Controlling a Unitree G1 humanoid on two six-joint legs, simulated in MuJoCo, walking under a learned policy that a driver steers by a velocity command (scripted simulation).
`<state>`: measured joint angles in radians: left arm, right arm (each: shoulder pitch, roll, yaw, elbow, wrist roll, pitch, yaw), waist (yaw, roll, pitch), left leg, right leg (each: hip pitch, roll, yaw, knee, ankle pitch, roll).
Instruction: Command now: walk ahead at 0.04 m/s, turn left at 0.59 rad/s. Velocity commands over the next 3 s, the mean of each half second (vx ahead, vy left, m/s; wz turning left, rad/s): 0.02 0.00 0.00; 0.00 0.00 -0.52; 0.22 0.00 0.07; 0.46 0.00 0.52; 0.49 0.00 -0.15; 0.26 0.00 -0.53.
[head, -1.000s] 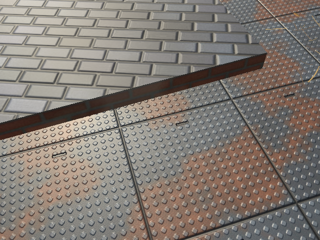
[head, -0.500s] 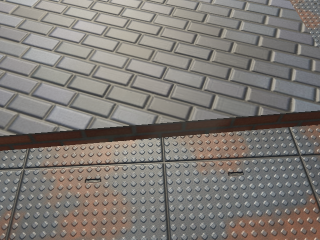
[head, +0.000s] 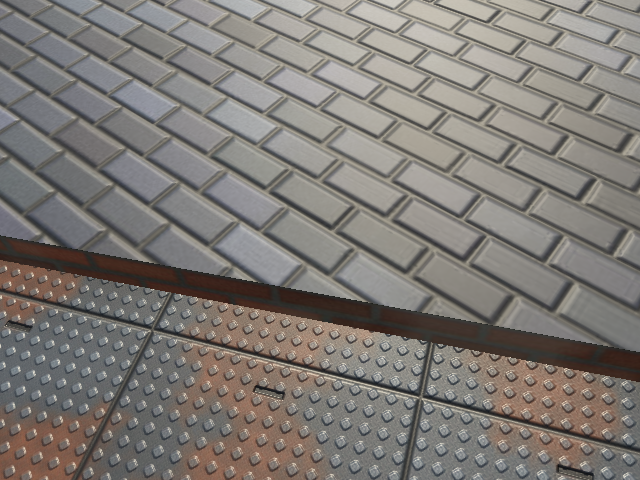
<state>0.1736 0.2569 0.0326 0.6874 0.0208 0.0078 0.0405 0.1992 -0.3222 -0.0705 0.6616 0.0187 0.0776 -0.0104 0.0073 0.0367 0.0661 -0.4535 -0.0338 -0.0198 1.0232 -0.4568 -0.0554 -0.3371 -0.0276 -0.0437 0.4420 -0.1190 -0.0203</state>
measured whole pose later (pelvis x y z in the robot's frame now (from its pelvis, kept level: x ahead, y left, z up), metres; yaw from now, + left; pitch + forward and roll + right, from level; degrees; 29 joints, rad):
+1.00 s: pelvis -0.02 -0.01 +0.01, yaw -21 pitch +2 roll +2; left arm 0.18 0.31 0.07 0.65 -0.01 0.03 0.03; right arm 0.11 -0.31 -0.09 0.74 0.00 0.01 -0.04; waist 0.01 0.01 0.04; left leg -0.45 -0.02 -0.11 0.79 -0.34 -0.10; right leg -0.27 0.09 0.16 0.46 -0.21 -0.06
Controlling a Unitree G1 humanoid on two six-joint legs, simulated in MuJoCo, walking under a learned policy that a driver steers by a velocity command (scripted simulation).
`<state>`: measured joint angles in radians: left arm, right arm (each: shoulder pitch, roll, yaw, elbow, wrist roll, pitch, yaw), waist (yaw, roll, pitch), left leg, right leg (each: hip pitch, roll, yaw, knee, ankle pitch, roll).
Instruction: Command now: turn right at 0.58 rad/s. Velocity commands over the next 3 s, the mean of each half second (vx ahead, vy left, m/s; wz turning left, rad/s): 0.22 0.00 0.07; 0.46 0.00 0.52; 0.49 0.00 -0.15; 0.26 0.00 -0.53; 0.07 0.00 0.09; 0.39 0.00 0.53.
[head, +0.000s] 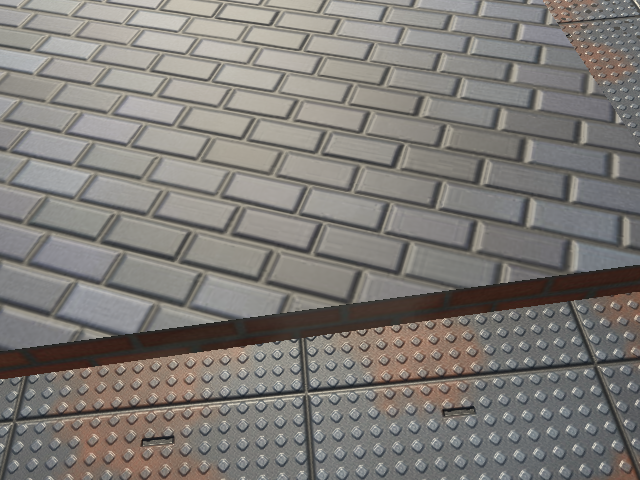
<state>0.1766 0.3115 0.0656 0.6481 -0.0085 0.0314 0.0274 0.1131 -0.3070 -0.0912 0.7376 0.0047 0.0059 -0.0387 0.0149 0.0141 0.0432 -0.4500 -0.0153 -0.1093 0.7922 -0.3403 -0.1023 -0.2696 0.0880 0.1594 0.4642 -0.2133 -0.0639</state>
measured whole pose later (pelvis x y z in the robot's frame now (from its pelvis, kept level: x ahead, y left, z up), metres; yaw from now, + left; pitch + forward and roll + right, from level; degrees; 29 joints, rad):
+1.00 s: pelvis +0.32 +0.12 -0.02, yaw +24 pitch +1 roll +0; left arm 0.27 0.30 0.03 0.74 0.03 -0.08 0.00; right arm 0.17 -0.31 -0.05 0.64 -0.02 -0.03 0.03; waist 0.03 -0.01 0.09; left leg -0.40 -0.11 0.01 0.53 -0.15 0.10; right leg -0.39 -0.07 0.03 1.21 -0.37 0.01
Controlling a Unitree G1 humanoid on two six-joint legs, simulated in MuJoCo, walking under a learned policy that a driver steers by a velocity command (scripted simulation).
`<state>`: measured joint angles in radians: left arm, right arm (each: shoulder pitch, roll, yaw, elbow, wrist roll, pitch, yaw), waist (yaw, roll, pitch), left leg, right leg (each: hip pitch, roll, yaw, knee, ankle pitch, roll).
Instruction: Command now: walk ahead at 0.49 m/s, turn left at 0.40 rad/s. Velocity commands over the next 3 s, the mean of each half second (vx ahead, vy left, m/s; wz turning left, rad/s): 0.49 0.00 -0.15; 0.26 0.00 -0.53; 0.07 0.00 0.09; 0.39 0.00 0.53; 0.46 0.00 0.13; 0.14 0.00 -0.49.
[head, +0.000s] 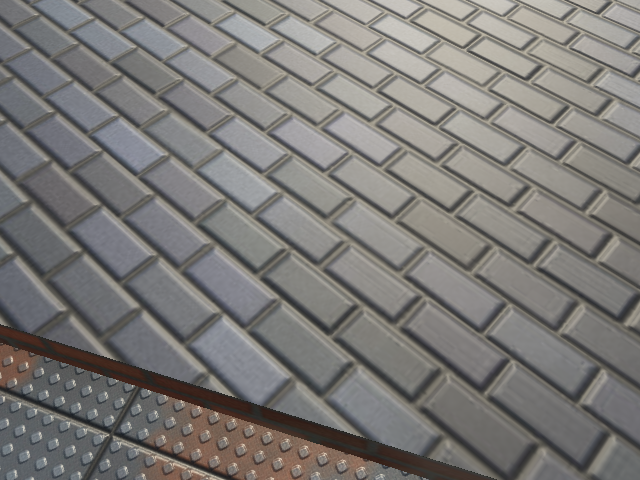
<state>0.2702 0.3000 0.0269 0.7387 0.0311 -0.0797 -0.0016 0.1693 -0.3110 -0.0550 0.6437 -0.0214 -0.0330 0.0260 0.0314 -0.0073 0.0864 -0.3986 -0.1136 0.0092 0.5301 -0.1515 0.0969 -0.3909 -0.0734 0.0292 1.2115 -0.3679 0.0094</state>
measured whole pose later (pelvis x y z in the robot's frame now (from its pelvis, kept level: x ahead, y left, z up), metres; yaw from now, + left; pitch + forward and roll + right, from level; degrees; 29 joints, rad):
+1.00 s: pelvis +0.50 -0.11 +0.10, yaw -27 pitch +4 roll +2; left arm 0.24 0.27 0.06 0.74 0.07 -0.06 -0.06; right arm 0.20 -0.21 0.00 0.79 -0.03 -0.07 0.03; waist 0.01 -0.03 -0.01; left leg -0.54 -0.04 0.16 0.70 -0.24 0.09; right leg -0.71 0.05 0.20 1.60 -0.22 -0.02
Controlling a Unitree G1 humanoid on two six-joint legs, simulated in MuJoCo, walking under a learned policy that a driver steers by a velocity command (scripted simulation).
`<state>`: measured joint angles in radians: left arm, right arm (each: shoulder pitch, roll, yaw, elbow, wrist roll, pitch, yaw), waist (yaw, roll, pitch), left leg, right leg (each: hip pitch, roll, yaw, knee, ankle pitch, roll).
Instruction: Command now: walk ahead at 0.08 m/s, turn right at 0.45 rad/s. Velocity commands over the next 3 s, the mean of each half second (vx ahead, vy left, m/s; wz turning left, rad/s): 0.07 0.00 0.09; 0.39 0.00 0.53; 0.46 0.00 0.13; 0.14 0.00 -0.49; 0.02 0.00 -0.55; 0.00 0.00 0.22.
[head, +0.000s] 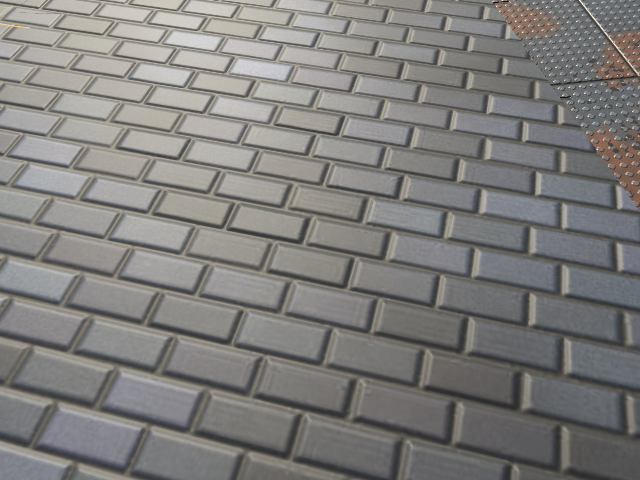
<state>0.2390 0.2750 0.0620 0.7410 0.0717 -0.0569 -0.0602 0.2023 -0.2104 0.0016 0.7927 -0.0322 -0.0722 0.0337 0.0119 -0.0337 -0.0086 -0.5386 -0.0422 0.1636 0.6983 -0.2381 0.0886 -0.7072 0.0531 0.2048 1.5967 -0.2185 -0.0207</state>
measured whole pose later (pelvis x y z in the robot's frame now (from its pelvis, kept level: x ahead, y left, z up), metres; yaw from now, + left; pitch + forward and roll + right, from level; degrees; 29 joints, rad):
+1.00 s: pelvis +0.30 +0.01 +0.04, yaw +23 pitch +5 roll -1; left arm 0.34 0.19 0.01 0.75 0.04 -0.11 0.03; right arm 0.23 -0.25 -0.05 0.81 -0.07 -0.10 0.07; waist 0.03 0.02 -0.10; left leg -0.64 0.02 -0.01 1.17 -0.27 0.03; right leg -0.15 0.00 -0.11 0.30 -0.23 -0.01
